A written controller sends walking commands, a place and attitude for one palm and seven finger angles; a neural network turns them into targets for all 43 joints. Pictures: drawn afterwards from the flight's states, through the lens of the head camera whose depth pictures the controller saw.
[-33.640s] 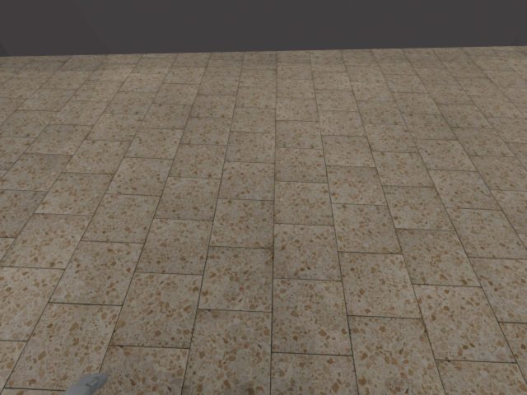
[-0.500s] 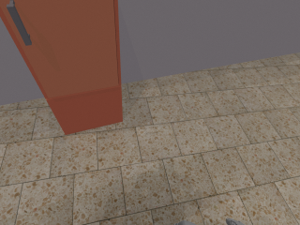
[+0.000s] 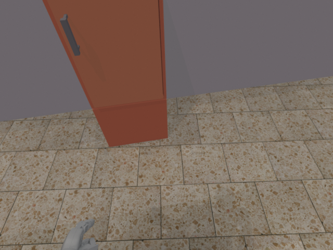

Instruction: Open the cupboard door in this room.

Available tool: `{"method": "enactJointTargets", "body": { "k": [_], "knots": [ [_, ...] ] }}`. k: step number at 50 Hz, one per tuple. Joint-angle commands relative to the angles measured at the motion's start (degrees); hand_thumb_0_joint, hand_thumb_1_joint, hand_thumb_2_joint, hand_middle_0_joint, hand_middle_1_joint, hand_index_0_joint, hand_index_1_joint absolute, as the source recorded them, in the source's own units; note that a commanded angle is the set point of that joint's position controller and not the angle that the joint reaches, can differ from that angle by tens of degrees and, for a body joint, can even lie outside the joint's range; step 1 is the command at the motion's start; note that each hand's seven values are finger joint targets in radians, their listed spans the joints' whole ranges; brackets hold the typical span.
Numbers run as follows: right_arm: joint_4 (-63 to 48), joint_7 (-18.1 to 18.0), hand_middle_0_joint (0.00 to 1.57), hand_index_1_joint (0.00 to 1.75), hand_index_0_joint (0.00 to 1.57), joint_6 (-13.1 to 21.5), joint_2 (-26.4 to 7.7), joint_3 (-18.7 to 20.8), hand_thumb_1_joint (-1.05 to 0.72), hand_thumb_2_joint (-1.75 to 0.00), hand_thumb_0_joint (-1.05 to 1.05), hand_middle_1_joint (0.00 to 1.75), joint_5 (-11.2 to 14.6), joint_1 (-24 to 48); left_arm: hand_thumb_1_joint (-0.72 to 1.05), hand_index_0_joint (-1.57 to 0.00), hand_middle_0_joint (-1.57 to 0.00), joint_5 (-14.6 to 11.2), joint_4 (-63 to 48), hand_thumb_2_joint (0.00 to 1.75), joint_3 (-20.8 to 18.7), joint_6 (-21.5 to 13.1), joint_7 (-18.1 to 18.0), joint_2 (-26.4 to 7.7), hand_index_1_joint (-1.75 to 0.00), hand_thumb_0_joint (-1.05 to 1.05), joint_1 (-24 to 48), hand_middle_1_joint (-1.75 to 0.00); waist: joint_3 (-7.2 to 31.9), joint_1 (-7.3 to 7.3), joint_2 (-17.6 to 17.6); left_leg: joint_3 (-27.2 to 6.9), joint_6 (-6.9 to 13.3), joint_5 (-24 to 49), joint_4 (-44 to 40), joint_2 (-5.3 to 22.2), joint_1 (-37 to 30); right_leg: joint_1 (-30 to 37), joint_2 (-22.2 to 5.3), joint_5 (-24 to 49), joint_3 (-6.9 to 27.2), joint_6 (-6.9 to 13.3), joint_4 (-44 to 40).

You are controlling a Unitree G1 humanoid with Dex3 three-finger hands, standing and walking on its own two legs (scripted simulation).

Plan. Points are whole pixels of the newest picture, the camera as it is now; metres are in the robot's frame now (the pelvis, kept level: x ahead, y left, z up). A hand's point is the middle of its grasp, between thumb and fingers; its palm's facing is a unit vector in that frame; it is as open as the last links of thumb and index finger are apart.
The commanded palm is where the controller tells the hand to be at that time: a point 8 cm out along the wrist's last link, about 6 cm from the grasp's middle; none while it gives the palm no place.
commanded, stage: turn to face it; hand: left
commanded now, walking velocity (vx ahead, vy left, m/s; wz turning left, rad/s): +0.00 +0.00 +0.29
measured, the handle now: (71, 35) +0.83 +0.38 +0.09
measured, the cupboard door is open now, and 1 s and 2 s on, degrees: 0 0 0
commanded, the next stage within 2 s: take the last steps up to it in 0.12 s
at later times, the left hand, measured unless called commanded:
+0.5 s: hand out of the picture -0.09 +0.22 -0.18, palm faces +0.25 -0.95 -0.20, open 7.4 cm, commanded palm none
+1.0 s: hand (99, 222) +0.22 +0.21 -0.17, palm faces +0.14 -0.97 -0.21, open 7.4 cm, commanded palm none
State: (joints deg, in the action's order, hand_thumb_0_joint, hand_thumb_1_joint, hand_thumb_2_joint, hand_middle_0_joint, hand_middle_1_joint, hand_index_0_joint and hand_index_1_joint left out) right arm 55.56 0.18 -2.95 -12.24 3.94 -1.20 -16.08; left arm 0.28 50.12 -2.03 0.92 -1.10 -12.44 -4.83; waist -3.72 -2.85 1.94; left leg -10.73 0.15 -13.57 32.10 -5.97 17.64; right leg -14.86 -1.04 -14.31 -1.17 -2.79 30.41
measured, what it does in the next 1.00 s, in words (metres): walks ahead: left foot, then right foot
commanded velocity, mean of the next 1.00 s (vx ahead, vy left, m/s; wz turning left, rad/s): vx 0.24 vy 0.00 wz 0.07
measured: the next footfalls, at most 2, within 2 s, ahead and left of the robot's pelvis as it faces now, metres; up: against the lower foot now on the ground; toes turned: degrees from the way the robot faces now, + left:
left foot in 0.44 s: -0.04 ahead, +0.14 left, +0.00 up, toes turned +13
right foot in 0.96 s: +0.28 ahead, -0.05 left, +0.00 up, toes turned +1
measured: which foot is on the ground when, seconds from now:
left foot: down 0.00-0.00, up 0.02-0.42, down 0.44-0.96, up 0.98-1.00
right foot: down 0.00-0.44, up 0.46-0.94, down 0.96-1.00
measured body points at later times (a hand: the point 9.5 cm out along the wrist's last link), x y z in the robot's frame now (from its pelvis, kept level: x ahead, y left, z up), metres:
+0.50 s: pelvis -0.02 +0.03 +0.00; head -0.03 +0.05 +0.45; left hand -0.11 +0.27 -0.16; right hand +0.09 -0.20 -0.13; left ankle -0.08 +0.13 -0.73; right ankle +0.01 -0.10 -0.71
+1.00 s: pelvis +0.14 +0.01 -0.02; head +0.17 +0.00 +0.43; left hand +0.22 +0.26 -0.15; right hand +0.04 -0.20 -0.17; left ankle -0.06 +0.13 -0.68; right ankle +0.25 -0.05 -0.73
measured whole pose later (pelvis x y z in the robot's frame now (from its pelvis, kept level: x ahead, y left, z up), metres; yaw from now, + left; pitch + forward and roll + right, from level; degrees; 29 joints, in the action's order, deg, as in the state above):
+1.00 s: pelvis +0.14 +0.01 -0.02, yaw +9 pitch -2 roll +1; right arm 68.1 -0.7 1.2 -7.2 2.1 -0.7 -27.2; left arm 1.1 56.5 -2.5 -4.0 1.1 -9.8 -6.3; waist -5.6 -2.3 1.0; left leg 1.2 0.2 -29.6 50.2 1.8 4.2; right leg -25.1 -3.0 -11.3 -8.2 4.0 39.2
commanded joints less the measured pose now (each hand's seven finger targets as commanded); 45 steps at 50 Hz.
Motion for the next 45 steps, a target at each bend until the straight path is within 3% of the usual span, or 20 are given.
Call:
{"method": "enactJointTargets", "body": {
  "k": [1, 2, 3, 6, 11, 16, 18, 20, 21, 22, 23, 24, 26, 28, 30, 35, 39, 42, 44, 45],
  "knots": [
    [-5.92, -0.48, 0.20, 0.30, 0.20, 1.01, -7.18, 2.61, -0.90, -0.90, 0.00, 0.30, 0.22, 2.32, 0.90, -0.20, -0.20, 0.58, -2.31, 0.90, -3.05, -1.10, -1.20, -13.26, -0.30, 0.00, -7.78, -0.30, 5.76, 4.69, -11.09, 3.38, -1.78, -19.71, 26.63, 2.42, 13.08, 7.92, -26.21, 13.07, 19.95, 12.67, -13.85],
    [-4.21, -0.15, 0.20, 0.30, 0.20, -0.14, -7.23, 2.81, -0.90, -0.90, 0.00, 0.30, 0.01, 0.02, 0.90, -0.20, -0.20, 0.46, -3.10, 0.90, -3.08, -1.27, -1.36, -10.97, -0.30, 0.00, -3.76, -0.30, 4.05, 2.50, -11.18, 2.63, -1.91, -15.11, 32.09, 3.62, 11.30, 1.92, -22.48, 1.55, 16.13, 11.76, -16.43],
    [-3.34, 0.12, 0.20, 0.30, 0.20, -0.65, -6.70, 2.90, -0.90, -0.90, 0.00, 0.30, -0.08, -0.30, 0.90, -0.20, -0.20, 0.43, -3.57, 0.90, -3.06, -0.88, -1.50, -9.91, -0.30, 0.00, -1.01, -0.30, 1.62, 1.55, -11.37, 3.89, -1.98, -13.58, 34.66, 4.66, 11.24, -0.81, -20.60, -3.04, 15.52, 10.58, -17.28],
    [-1.58, 0.63, 0.20, 0.30, 0.20, -0.68, -5.57, 2.28, -0.90, -0.90, 0.00, 0.30, -0.18, -1.17, 0.90, -0.20, -0.20, 0.63, -2.93, 0.90, -2.21, -1.50, -0.96, -7.44, -0.30, 0.00, -1.50, -0.30, -1.24, 0.97, -11.88, 6.28, -2.86, -7.23, 36.74, 5.69, 10.96, -1.98, -15.09, 1.71, 6.13, 8.39, -15.75],
    [-1.53, 0.44, 0.20, 0.30, 0.20, -0.44, -4.68, 1.55, -0.90, -0.90, 0.00, 0.30, 0.15, 2.59, 0.90, -0.20, -0.20, 1.08, -0.16, 0.90, -2.63, -1.62, -0.89, -8.48, -0.30, 0.00, -8.06, -0.30, -0.33, 3.64, -12.22, 8.51, -3.82, -9.64, 27.18, 6.73, 9.19, 2.26, -16.22, 3.51, 5.71, 9.81, -15.18],
    [-2.53, 0.89, 0.20, 0.30, 0.20, 1.25, -3.23, 0.40, -0.90, -0.90, 0.00, 0.30, 0.13, 6.92, 0.90, -0.20, -0.20, 1.58, 3.33, 0.90, -3.54, -2.14, -0.16, -10.56, -0.30, 0.00, -14.59, -0.30, 2.01, 7.15, -13.06, 12.81, -3.02, -13.76, 10.82, 7.32, 5.73, 7.92, -18.16, -5.49, 8.08, 10.57, -16.47],
    [-1.98, 0.93, 0.20, 0.30, 0.20, 2.27, -2.66, 0.20, -0.90, -0.90, 0.00, 0.30, 0.26, 5.32, 0.90, -0.20, -0.20, 1.65, 4.70, 0.90, -3.49, -2.33, 0.12, -10.25, -0.30, 0.00, -15.08, -0.30, 2.71, 6.39, -13.07, 14.62, -2.08, -13.89, 2.95, 6.73, 1.01, 6.97, -17.75, -7.35, 7.47, 10.19, -15.05],
    [0.60, 0.50, 0.20, 0.30, 0.20, 3.46, -2.52, -0.17, -0.90, -0.90, 0.00, 0.30, 0.32, -1.38, 0.90, -0.20, -0.20, 1.03, 5.06, 0.90, -3.22, -1.96, 0.27, -9.46, -0.30, 0.00, -12.73, -0.30, 4.79, 2.72, -9.19, 15.61, -1.25, -5.30, -10.58, 5.74, -13.39, -1.14, -14.40, -10.83, 2.54, 6.78, -9.28],
    [1.84, -0.03, 0.20, 0.30, 0.20, 4.02, -5.37, 0.46, -0.90, -0.90, 0.00, 0.30, 0.33, -5.09, 0.90, -0.20, -0.20, 0.42, 4.65, 0.90, -2.53, -1.66, 0.56, -7.03, -0.30, 0.00, -12.03, -0.30, 6.52, 0.83, -0.30, 8.82, 0.40, -6.42, -14.51, 10.68, -22.42, -9.44, -10.40, -12.88, -1.81, 3.91, -0.65],
    [2.52, -0.53, 0.20, 0.30, 0.20, 4.08, -10.93, 1.89, -0.90, -0.90, 0.00, 0.30, -0.23, -8.51, 0.90, -0.20, -0.20, 0.29, 3.18, 0.90, -1.58, -1.49, 1.08, -2.86, -0.30, 0.00, -11.07, -0.30, 4.76, -1.22, 16.35, -9.49, 5.43, -15.37, -19.72, 24.29, -25.91, -22.19, -3.00, -17.69, -9.04, 0.64, 13.92],
    [2.63, -0.76, 0.20, 0.30, 0.20, 3.59, -12.77, 2.09, -0.90, -0.90, 0.00, 0.30, -0.01, -10.42, 0.90, -0.20, -0.20, 0.90, 1.87, 0.90, -1.07, -1.57, 1.07, -3.24, -0.30, 0.00, -6.47, -0.30, 0.26, -2.77, 14.32, -12.70, 8.80, -19.91, -23.59, 28.18, -20.43, -25.03, -3.44, -17.95, -5.42, 1.39, 21.08],
    [2.62, -0.81, 0.20, 0.30, 0.20, 3.67, -11.05, 1.58, -0.90, -0.90, 0.00, 0.30, -0.32, -8.02, 0.90, -0.20, -0.20, 1.31, 2.11, 0.90, -1.37, -1.62, 1.18, -3.50, -0.30, 0.00, -5.58, -0.30, -2.95, -1.95, 12.95, -12.03, 10.38, -22.84, -25.13, 27.92, -15.97, -25.36, -5.34, -15.61, -2.94, 2.07, 24.58],
    [2.56, -1.35, 0.20, 0.30, 0.20, 4.36, -7.00, 0.22, -0.90, -0.90, 0.00, 0.30, -0.19, -4.53, 0.90, -0.20, -0.20, 1.47, 4.41, 0.90, -1.43, -1.53, 1.92, -3.34, -0.30, 0.00, -5.67, -0.30, -9.44, 0.00, 10.63, -6.29, 8.94, -17.86, -25.82, 23.94, -10.44, -25.51, -6.14, -8.35, -1.29, 2.11, 29.53],
    [3.00, -1.52, 0.20, 0.30, 0.20, 5.56, -5.30, -0.54, -0.90, -0.90, 0.00, 0.30, 0.13, -4.56, 0.90, -0.20, -0.20, 1.31, 6.69, 0.90, -1.22, -2.01, 2.56, -2.82, -0.30, 0.00, -9.13, -0.30, -8.08, 1.77, 6.20, -0.42, 7.69, -4.84, -24.64, 20.98, -13.02, -24.72, -5.89, -3.15, -2.11, 1.50, 31.16],
    [3.64, -1.70, 0.20, 0.30, 0.20, 6.31, -5.00, -0.57, -0.90, -0.90, 0.00, 0.30, 0.44, -6.34, 0.90, -0.20, -0.20, 1.16, 7.46, 0.90, -1.10, -1.73, 2.45, -2.34, -0.30, 0.00, -10.43, -0.30, -6.05, 2.33, 5.00, 3.40, 7.66, 6.61, -23.34, 19.93, -15.86, -25.11, -5.39, -0.59, -2.54, 0.62, 32.72],
    [5.70, -2.19, 0.20, 0.30, 0.20, 7.16, -3.91, -0.57, -0.90, -0.90, 0.00, 0.30, 0.65, -9.92, 0.90, -0.20, -0.20, 0.86, 6.03, 0.90, -1.23, -1.31, 2.39, -1.96, -0.30, 0.00, -6.73, -0.30, -6.20, 2.17, 3.54, 5.55, 9.32, 17.01, -22.72, 21.54, -19.05, -29.40, -6.43, 2.38, -2.24, -0.10, 31.18],
    [7.63, -2.46, 0.20, 0.30, 0.20, 7.38, -3.58, -0.33, -0.90, -0.90, 0.00, 0.30, 0.06, -12.97, 0.90, -0.20, -0.20, 0.53, 3.37, 0.90, -0.89, -1.88, 2.76, -0.78, -0.30, 0.00, 0.07, -0.30, -7.08, 0.46, 3.99, 6.29, 9.37, 23.30, -20.78, 22.08, -21.03, -28.00, -6.28, 2.39, -3.32, 0.97, 19.98],
    [8.47, -2.42, 0.20, 0.30, 0.20, 7.24, -4.04, -0.20, -0.90, -0.90, 0.00, 0.30, -0.22, -12.79, 0.90, -0.20, -0.20, 0.32, 2.86, 0.90, -0.86, -2.39, 2.85, -0.04, -0.30, 0.00, 1.23, -0.30, -6.52, 0.63, 5.24, 8.21, 8.48, 27.97, -18.59, 21.56, -18.46, -19.52, -4.43, 1.70, -5.26, 2.73, 11.58],
    [8.79, -2.43, 0.20, 0.30, 0.20, 7.13, -4.90, -0.04, -0.90, -0.90, 0.00, 0.30, -0.16, -11.41, 0.90, -0.20, -0.20, 0.27, 4.06, 0.90, -1.30, -2.80, 2.65, -0.97, -0.30, 0.00, -3.65, -0.30, -4.13, 3.33, 5.01, 9.10, 8.04, 38.13, -13.04, 21.39, -16.17, -9.56, -2.12, 0.33, -6.40, 4.44, 8.14],
    [8.89, -2.38, 0.20, 0.30, 0.20, 7.09, -5.47, 0.09, -0.90, -0.90, 0.00, 0.30, 0.04, -10.83, 0.90, -0.20, -0.20, 0.43, 5.81, 0.90, -1.65, -3.20, 2.47, -1.84, -0.30, 0.00, -9.42, -0.30, -1.37, 6.00, 3.47, 10.62, 6.91, 41.76, -6.73, 20.23, -15.34, -2.29, -0.81, 2.23, -7.13, 4.99, 5.22]
  ]
}}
